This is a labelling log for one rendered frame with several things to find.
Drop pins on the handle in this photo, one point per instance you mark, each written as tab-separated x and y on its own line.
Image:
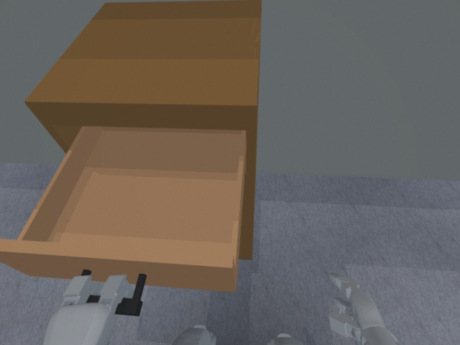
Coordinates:
128	306

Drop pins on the robot right hand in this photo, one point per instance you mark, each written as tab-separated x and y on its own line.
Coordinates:
350	319

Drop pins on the cabinet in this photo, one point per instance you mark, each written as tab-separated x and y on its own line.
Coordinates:
161	64

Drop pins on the robot left hand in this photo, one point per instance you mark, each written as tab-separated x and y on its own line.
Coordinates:
84	323

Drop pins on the right robot forearm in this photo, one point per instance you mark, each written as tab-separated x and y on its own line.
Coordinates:
377	335

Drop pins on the drawer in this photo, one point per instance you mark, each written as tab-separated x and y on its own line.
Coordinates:
127	201

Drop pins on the robot left thigh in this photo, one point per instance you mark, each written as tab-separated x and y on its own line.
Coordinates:
195	336

